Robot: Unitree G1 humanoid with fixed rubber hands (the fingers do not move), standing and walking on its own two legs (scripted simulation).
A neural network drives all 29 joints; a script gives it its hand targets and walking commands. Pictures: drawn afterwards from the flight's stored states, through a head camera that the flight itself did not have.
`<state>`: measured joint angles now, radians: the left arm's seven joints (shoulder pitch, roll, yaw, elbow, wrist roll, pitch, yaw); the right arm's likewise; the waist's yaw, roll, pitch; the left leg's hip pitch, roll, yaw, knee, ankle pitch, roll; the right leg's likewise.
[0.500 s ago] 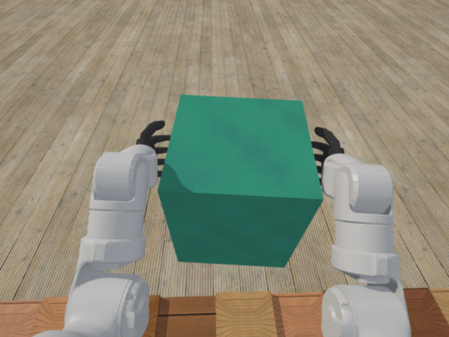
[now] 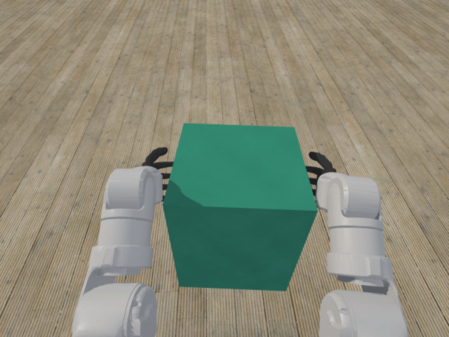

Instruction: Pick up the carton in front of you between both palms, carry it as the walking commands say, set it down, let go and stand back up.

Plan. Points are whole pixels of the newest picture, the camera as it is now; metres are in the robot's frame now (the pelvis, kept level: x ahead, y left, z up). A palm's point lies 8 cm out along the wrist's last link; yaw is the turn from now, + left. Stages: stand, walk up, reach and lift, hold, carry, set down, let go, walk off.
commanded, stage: carry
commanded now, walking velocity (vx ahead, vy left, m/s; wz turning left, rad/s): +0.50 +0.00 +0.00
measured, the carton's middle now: (235, 208) +0.36 +0.00 +0.03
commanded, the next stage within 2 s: none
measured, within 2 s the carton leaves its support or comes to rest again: neither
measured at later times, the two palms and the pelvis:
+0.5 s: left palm (151, 109) +0.61 +0.21 +0.08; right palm (275, 110) +0.60 -0.09 +0.08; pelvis +0.32 +0.05 -0.04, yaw -1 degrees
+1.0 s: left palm (188, 48) +0.97 +0.17 +0.06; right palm (277, 50) +0.98 -0.13 +0.06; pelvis +0.62 +0.02 -0.06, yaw +1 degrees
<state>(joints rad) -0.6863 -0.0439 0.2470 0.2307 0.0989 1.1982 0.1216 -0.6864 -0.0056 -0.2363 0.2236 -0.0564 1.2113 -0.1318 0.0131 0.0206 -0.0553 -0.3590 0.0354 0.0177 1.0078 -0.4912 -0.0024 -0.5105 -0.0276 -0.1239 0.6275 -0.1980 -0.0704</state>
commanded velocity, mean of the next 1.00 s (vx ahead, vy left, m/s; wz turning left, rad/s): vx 0.50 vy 0.00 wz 0.00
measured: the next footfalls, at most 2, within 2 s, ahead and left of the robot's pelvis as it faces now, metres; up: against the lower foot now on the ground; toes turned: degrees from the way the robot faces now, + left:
left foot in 0.38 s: +0.42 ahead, +0.12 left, -0.05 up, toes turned +7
right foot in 0.94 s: +0.77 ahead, -0.05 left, -0.05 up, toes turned -7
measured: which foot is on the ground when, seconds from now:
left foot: up 0.00-0.36, down 0.38-0.96, up 0.98-1.00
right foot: down 0.00-0.40, up 0.42-0.92, down 0.94-1.00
